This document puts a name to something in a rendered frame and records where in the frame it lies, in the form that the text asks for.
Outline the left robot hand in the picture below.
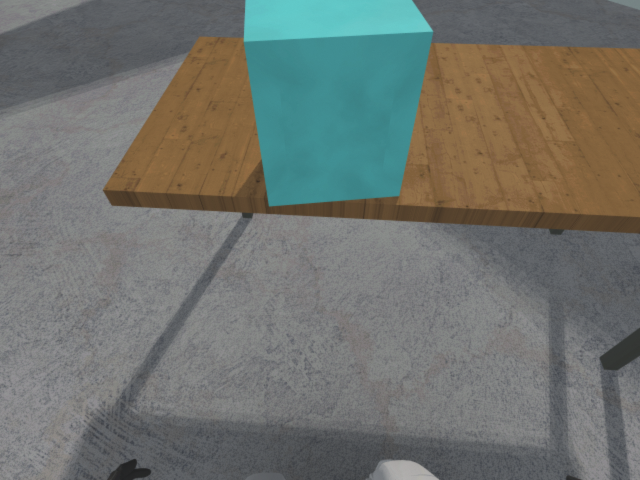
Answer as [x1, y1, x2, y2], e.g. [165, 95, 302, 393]
[107, 459, 151, 480]

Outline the right robot thigh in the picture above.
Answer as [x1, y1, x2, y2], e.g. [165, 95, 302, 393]
[365, 460, 439, 480]

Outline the carton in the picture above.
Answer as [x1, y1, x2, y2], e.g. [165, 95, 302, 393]
[244, 0, 433, 206]

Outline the robot right shin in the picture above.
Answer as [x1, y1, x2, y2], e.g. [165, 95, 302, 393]
[375, 459, 393, 470]

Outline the table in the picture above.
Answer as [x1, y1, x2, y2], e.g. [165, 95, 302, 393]
[103, 37, 640, 370]

